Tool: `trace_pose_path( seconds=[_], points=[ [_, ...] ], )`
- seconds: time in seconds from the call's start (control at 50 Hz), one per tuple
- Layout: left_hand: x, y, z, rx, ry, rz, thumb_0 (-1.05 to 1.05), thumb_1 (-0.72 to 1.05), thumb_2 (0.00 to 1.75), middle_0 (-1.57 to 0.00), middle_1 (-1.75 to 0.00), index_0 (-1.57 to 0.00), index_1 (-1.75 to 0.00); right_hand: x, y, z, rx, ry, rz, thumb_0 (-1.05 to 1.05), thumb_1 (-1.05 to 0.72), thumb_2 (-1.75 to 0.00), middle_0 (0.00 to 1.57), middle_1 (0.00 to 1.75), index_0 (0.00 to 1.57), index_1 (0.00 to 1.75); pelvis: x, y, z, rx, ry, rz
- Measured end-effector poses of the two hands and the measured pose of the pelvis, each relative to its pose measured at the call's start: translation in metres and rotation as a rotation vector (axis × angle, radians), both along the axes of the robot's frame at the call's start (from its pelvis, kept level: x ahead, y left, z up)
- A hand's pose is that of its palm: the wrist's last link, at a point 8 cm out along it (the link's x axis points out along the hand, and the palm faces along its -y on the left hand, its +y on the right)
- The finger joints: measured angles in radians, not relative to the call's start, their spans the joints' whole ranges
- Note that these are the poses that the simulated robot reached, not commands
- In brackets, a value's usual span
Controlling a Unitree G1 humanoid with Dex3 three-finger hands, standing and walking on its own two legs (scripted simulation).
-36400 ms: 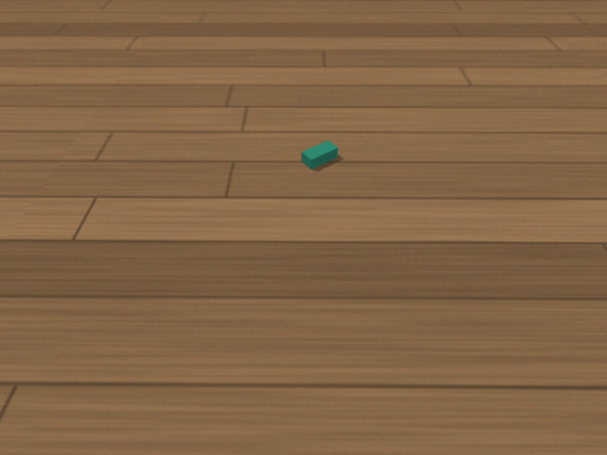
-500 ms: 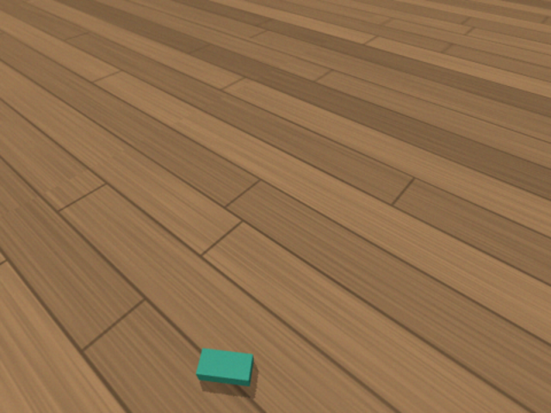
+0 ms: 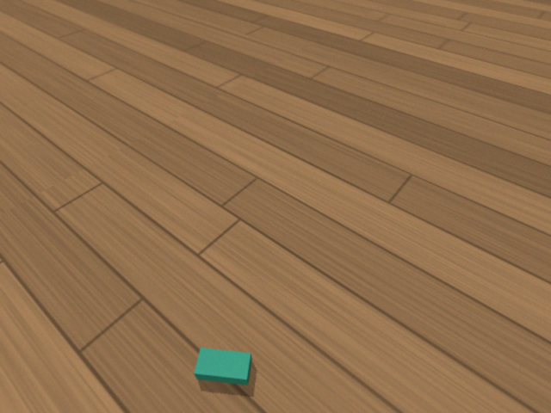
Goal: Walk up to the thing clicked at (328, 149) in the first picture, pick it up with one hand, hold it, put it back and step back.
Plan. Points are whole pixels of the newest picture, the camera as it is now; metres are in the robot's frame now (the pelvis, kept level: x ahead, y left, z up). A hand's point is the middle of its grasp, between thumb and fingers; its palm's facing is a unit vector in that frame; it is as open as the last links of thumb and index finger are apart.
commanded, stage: stand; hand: left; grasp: from above
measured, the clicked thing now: (224, 366) +0.44 +0.20 -0.75
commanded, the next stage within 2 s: step back in 1.40 s
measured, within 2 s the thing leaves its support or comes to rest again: neither
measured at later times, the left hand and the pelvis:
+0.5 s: hand out of the picture +0.10 +0.24 -0.16, palm faces +0.02 -0.94 -0.34, open 7.4 cm; pelvis +0.02 +0.00 +0.00, yaw +0 degrees
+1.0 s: hand out of the picture +0.10 +0.24 -0.16, palm faces +0.01 -0.94 -0.34, open 7.4 cm; pelvis +0.02 -0.01 +0.00, yaw +0 degrees
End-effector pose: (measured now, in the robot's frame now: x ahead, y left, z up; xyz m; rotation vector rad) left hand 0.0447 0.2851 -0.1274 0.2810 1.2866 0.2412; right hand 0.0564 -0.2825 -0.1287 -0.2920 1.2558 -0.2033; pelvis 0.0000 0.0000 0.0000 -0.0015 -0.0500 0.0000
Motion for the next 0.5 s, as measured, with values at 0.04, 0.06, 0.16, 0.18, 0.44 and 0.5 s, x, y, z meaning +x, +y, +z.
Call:
trace_pose_path(
  seconds=[0.04,0.06,0.16,0.18,0.44,0.5],
  points=[
    [0.004,0.000,0.000,-0.001,-0.003,-0.004,0.01,0.90,0.90,-0.21,-0.30,-0.20,-0.30,0.002,-0.001,0.001,-0.002,0.000,0.000,0.00,-0.91,-0.90,0.20,0.30,0.20,0.30,0.002,0.000,0.000,0.000,0.001,-0.001],
    [0.006,-0.001,0.000,-0.002,-0.004,-0.005,0.01,0.90,0.90,-0.21,-0.30,-0.20,-0.30,0.004,-0.001,0.001,-0.003,-0.001,0.000,0.00,-0.91,-0.90,0.20,0.30,0.20,0.30,0.003,0.000,0.000,0.000,0.002,-0.001],
    [0.018,-0.002,0.000,-0.005,-0.015,-0.012,0.01,0.90,0.90,-0.21,-0.30,-0.20,-0.30,0.010,-0.003,0.002,-0.006,-0.004,0.001,0.00,-0.91,-0.90,0.20,0.30,0.20,0.30,0.008,-0.001,0.000,0.000,0.006,-0.003],
    [0.021,-0.002,0.001,-0.005,-0.019,-0.013,0.01,0.90,0.90,-0.21,-0.30,-0.20,-0.30,0.012,-0.003,0.002,-0.006,-0.006,0.000,0.00,-0.91,-0.90,0.20,0.30,0.20,0.30,0.009,-0.001,0.000,0.000,0.006,-0.003],
    [0.046,-0.001,0.006,0.001,-0.062,-0.023,0.01,0.90,0.90,-0.21,-0.30,-0.20,-0.30,0.026,-0.006,0.003,-0.007,-0.026,0.003,0.00,-0.91,-0.90,0.21,0.30,0.20,0.30,0.017,-0.002,0.001,0.001,0.009,-0.004],
    [0.048,-0.001,0.006,0.004,-0.064,-0.025,0.01,0.90,0.90,-0.21,-0.30,-0.20,-0.30,0.027,-0.007,0.003,-0.008,-0.027,0.003,0.00,-0.91,-0.90,0.21,0.30,0.20,0.30,0.018,-0.003,0.000,0.002,0.011,-0.004]
  ],
)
